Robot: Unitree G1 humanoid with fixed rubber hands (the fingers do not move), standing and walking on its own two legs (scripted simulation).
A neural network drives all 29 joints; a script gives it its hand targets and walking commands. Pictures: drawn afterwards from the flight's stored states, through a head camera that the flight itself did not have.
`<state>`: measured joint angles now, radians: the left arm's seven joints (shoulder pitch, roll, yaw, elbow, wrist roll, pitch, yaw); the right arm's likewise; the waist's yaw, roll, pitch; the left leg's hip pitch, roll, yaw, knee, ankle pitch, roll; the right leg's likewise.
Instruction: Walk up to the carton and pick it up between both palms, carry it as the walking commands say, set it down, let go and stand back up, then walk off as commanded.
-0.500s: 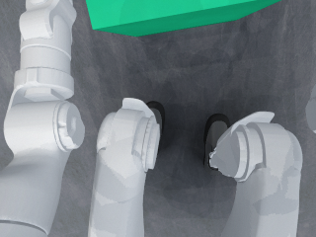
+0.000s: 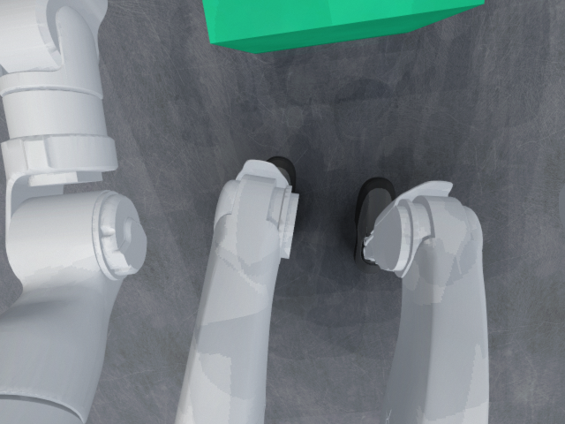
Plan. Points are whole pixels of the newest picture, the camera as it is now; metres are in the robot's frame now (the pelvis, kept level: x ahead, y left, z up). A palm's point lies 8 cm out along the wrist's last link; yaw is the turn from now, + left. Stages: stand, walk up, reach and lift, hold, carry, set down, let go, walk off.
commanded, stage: set down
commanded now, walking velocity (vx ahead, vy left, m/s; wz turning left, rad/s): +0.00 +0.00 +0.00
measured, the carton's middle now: out of the picture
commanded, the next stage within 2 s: let go in 0.74 s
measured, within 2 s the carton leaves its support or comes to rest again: neither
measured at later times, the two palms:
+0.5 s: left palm out of the picture +0.53 +0.27 +0.00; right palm out of the picture +0.61 -0.16 +0.00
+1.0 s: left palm out of the picture +0.47 +0.26 +0.05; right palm out of the picture +0.54 -0.18 +0.06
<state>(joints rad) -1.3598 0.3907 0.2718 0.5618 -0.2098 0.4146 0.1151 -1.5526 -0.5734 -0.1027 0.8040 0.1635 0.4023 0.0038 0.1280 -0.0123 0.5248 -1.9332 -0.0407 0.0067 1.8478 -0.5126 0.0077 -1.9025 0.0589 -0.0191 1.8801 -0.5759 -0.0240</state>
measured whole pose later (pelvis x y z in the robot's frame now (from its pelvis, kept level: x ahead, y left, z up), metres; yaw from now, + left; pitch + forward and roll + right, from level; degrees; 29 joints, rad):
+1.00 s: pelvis +0.04 +0.00 +0.22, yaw +1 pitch +25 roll +0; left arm -0.93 0.37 0.18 0.52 -0.07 0.29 -0.02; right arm -1.10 -0.37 -0.18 0.64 0.05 0.33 -0.07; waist 0.08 -0.02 0.52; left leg -1.12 -0.04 -0.04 0.95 -0.27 0.00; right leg -1.09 0.07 0.03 0.98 -0.32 -0.02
